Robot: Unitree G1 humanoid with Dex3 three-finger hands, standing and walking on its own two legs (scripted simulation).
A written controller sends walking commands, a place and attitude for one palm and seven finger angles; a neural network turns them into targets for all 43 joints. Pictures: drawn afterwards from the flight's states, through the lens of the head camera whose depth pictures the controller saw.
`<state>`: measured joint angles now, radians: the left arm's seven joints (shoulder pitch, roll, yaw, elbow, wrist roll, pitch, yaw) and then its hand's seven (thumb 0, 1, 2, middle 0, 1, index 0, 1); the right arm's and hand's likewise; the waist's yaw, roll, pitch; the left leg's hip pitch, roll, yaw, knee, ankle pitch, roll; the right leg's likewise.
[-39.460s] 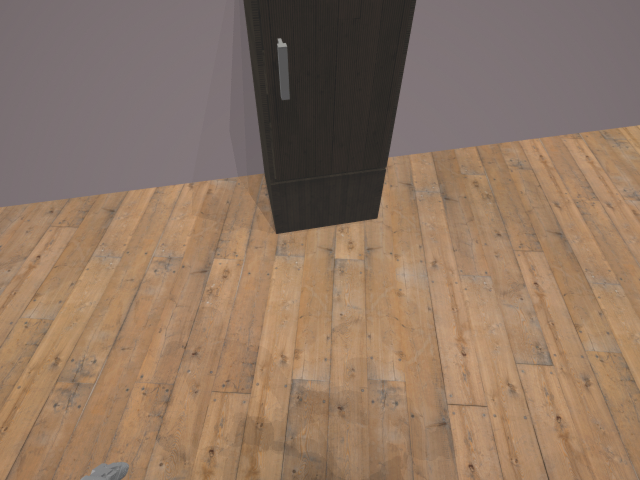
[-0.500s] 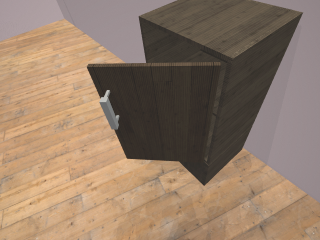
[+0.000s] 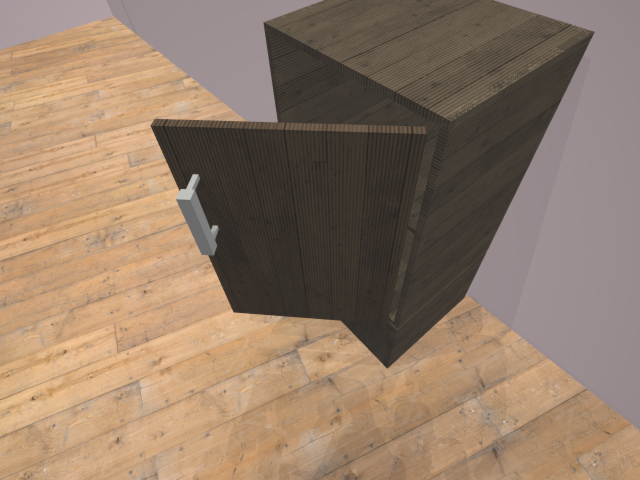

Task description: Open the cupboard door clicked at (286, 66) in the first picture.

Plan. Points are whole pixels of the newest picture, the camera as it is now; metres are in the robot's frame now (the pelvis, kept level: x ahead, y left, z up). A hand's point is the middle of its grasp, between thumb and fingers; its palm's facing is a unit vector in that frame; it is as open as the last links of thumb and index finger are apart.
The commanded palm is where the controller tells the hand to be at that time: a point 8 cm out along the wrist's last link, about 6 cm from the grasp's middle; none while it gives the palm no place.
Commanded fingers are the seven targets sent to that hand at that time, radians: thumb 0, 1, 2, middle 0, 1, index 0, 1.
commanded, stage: come to a stop and stand still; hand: left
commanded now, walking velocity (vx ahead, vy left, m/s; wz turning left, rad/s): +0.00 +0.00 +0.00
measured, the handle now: (202, 215) +0.54 +0.25 -0.04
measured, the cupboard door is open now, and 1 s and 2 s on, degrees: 44 44 44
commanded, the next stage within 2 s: look again from close up in 0.04 s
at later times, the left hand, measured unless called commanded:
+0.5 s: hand out of the picture +0.03 +0.19 -0.17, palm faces +0.02 -0.97 -0.23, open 7.4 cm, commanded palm none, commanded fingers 0.00 0.90 0.90 -0.20 -0.30 -0.20 -0.30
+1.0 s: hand (164, 421) +0.19 +0.21 -0.02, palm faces +0.20 -0.98 -0.02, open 7.7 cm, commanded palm +0.11 +0.26 -0.07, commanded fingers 0.00 0.62 0.78 -0.22 -0.48 -0.22 -0.48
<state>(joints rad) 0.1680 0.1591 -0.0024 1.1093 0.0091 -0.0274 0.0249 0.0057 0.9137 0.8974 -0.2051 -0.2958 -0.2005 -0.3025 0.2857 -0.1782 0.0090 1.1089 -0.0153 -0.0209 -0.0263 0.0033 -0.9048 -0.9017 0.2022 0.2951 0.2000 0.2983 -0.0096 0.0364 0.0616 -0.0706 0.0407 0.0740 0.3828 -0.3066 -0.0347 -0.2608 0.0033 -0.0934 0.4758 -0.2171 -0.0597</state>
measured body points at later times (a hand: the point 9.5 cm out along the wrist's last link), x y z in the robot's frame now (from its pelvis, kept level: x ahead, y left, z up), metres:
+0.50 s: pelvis +0.00 +0.00 +0.00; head +0.02 -0.01 +0.45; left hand +0.03 +0.24 -0.15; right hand +0.00 -0.22 -0.16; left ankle -0.07 +0.14 -0.74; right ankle +0.03 -0.08 -0.74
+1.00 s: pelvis -0.02 +0.02 -0.02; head +0.00 +0.01 +0.43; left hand +0.17 +0.26 -0.02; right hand +0.12 -0.24 -0.12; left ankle -0.07 +0.14 -0.74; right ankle +0.03 -0.08 -0.74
